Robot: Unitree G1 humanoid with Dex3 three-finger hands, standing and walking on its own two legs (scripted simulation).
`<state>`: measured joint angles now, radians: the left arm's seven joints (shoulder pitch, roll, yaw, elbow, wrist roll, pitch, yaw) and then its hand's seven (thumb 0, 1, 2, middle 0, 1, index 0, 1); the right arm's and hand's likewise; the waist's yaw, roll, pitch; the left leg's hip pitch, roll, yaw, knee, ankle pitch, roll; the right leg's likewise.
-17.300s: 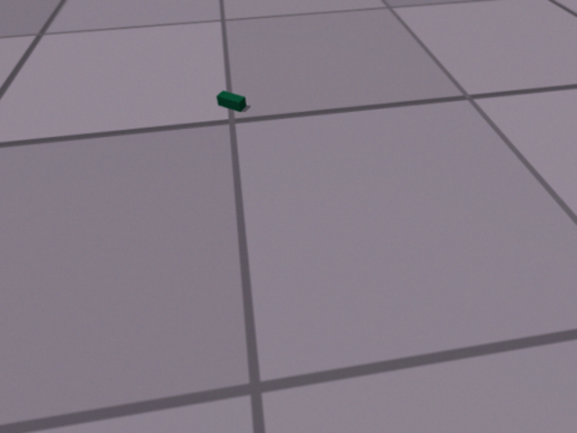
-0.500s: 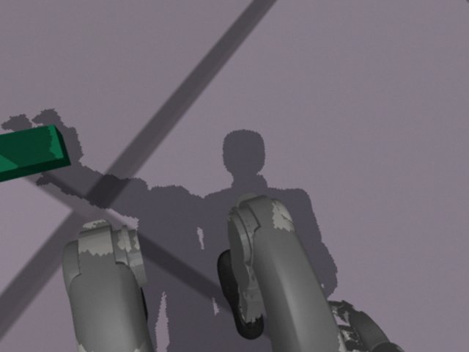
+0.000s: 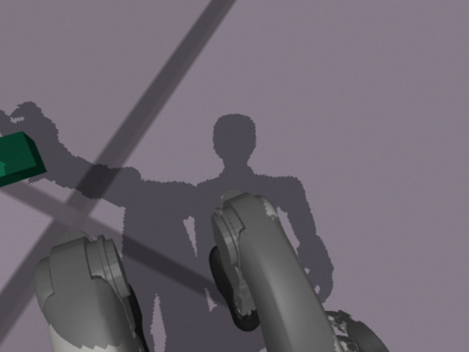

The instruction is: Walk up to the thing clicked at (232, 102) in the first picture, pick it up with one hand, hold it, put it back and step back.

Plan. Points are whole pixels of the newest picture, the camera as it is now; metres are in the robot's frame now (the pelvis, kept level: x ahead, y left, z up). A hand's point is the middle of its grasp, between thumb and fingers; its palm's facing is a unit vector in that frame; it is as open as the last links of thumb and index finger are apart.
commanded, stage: close in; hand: left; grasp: from above
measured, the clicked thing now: out of the picture +0.47 +0.34 -0.29
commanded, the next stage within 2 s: rest palm in 0.20 s
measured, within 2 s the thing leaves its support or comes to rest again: neither
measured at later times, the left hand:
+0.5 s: hand out of the picture +0.45 +0.34 -0.21, palm faces -0.41 -0.11 -0.90, open 14.2 cm
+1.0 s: hand out of the picture +0.45 +0.34 -0.25, palm faces -0.43 -0.15 -0.89, open 14.3 cm
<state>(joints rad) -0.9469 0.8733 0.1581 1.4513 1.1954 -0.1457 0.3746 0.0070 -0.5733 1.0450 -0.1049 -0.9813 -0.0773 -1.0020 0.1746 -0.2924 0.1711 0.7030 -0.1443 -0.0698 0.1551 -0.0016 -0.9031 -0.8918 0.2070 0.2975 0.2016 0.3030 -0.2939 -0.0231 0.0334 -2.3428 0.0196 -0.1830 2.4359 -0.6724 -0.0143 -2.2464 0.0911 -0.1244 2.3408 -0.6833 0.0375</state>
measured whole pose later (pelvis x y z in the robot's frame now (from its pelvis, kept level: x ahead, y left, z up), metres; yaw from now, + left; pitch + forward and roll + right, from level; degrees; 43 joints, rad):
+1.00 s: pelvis +0.00 +0.00 -0.02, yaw -3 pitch +28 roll -13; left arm -0.99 1.02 0.17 1.64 1.25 -0.24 0.55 0.01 -0.56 1.06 -0.09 -0.99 -0.06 -1.01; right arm 0.11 -0.32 0.27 0.68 -0.24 -0.18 0.20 0.00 -0.91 -0.90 0.21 0.30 0.20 0.30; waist -0.34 -0.12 0.14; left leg -2.34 0.02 -0.26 2.53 -0.70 -0.02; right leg -2.23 0.11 -0.18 2.38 -0.69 0.05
